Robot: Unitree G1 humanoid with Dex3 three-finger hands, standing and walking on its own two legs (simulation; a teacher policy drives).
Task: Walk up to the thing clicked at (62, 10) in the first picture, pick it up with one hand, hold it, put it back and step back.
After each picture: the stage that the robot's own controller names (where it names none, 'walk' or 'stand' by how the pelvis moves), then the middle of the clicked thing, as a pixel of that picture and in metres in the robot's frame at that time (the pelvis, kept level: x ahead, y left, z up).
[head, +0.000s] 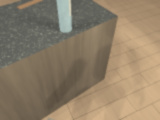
stand; (64, 9) +0.79 +0.11 +0.06
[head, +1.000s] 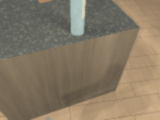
walk; (77, 11) +0.72 +0.06 +0.08
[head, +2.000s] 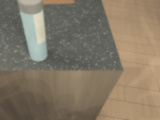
walk; (35, 32) +0.49 +0.20 +0.10
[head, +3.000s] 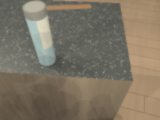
stand; (42, 37) +0.49 +0.18 +0.10
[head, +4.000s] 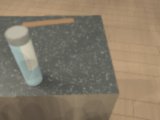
stand; (26, 59) +0.43 +0.22 +0.06
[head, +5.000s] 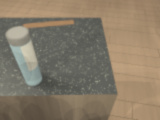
stand; (26, 59) +0.44 +0.22 +0.06
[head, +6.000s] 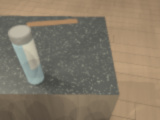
stand; (29, 58) +0.44 +0.22 +0.06
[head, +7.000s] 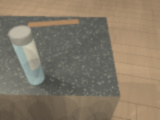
stand; (29, 58) +0.44 +0.21 +0.06
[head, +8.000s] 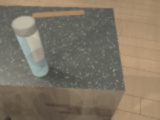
rise first; (33, 50) +0.46 +0.20 +0.06
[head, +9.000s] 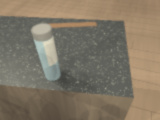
go down; (48, 55) +0.47 +0.18 +0.06
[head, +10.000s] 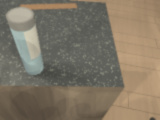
go down; (28, 46) +0.46 +0.17 +0.08
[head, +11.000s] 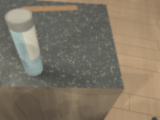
approach; (28, 47) +0.46 +0.17 +0.08
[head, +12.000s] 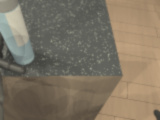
close in; (14, 32) +0.47 +0.19 +0.12
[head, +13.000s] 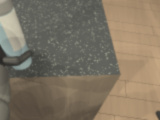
lift; (10, 36) +0.45 +0.19 +0.12
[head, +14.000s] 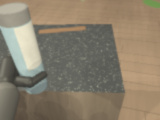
lift; (26, 54) +0.32 +0.16 +0.23
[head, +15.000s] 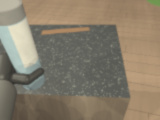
hold; (22, 51) +0.32 +0.17 +0.23
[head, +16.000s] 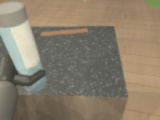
hold; (24, 53) +0.33 +0.17 +0.23
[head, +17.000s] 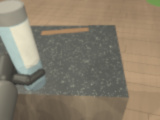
crouch; (23, 52) +0.32 +0.17 +0.23
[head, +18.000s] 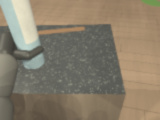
crouch; (23, 29) +0.40 +0.17 +0.26
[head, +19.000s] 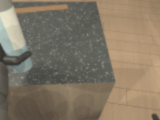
lower; (11, 37) +0.46 +0.20 +0.14
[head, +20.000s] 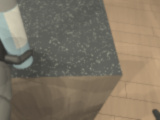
lower; (12, 34) +0.46 +0.19 +0.13
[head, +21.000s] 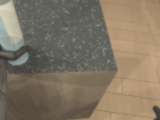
lower; (7, 29) +0.48 +0.19 +0.13
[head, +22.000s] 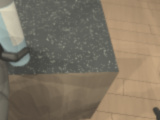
lower; (9, 31) +0.47 +0.19 +0.13
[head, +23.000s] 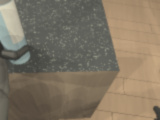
rest; (9, 29) +0.47 +0.19 +0.13
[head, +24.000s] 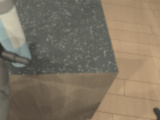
withdraw; (10, 34) +0.46 +0.19 +0.12
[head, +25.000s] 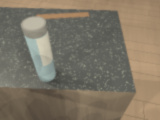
sink last; (41, 53) +0.44 +0.16 +0.09
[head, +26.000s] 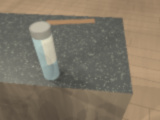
stand; (46, 53) +0.46 +0.18 +0.07
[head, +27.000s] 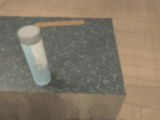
stand; (36, 58) +0.44 +0.18 +0.07
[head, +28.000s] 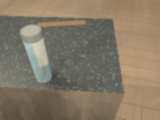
stand; (38, 56) +0.46 +0.19 +0.06
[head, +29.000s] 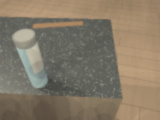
stand; (33, 61) +0.43 +0.20 +0.06
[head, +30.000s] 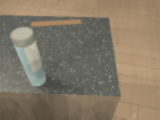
stand; (31, 60) +0.44 +0.21 +0.06
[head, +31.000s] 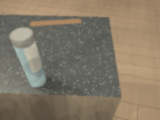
stand; (31, 61) +0.43 +0.21 +0.06
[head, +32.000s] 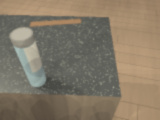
stand; (31, 60) +0.43 +0.21 +0.06
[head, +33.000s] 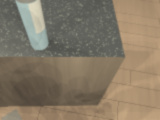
walk; (33, 20) +0.52 +0.19 +0.08
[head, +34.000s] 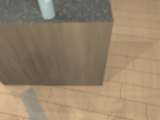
walk; out of the picture +0.80 +0.22 +0.08
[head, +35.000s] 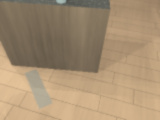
stand; out of the picture +1.10 +0.16 +0.08
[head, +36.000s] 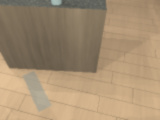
stand; out of the picture +1.07 +0.18 +0.06
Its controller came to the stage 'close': yes
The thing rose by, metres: 0.20
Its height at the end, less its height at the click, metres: +0.00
